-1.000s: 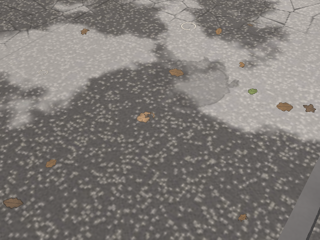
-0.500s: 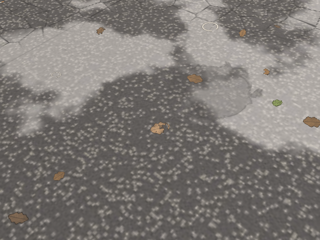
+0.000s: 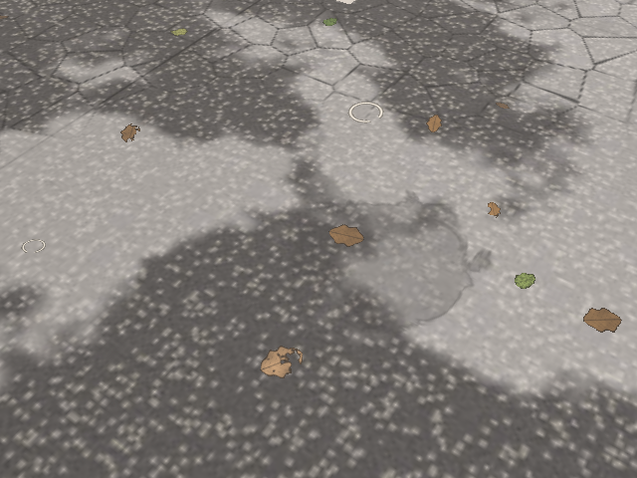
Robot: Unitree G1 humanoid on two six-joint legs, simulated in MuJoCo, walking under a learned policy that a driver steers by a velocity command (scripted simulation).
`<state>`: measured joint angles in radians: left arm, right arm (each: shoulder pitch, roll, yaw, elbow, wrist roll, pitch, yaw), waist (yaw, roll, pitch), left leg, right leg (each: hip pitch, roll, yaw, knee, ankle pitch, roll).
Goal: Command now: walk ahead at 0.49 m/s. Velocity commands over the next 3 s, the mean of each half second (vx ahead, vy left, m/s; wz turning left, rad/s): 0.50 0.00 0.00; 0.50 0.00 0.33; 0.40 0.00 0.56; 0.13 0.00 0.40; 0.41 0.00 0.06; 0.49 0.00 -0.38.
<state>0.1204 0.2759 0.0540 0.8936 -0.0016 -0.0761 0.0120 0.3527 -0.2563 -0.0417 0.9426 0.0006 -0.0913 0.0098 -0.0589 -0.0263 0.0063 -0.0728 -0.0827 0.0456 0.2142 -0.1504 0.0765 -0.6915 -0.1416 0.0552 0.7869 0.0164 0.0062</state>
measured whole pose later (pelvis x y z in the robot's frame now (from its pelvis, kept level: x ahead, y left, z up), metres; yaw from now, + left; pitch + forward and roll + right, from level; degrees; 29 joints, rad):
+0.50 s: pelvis +0.28 -0.07 +0.00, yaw +0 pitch +1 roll -1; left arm 0.33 0.24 0.05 0.96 0.00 -0.10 -0.01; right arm 0.14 -0.29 -0.05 0.85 0.01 -0.07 0.00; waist 0.05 0.05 0.01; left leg -0.66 0.13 -0.03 0.88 -0.12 0.00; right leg -0.10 0.06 -0.05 0.23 -0.16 -0.06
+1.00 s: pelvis +0.56 +0.01 +0.00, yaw +13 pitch +1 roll +0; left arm 0.11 0.29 0.06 0.82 0.01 -0.11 0.01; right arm 0.31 -0.26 -0.06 0.83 0.01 -0.07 0.02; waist -0.04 -0.03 0.04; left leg -0.20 -0.12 -0.06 0.33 -0.14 0.11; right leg -0.62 -0.10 0.08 0.92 -0.21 0.02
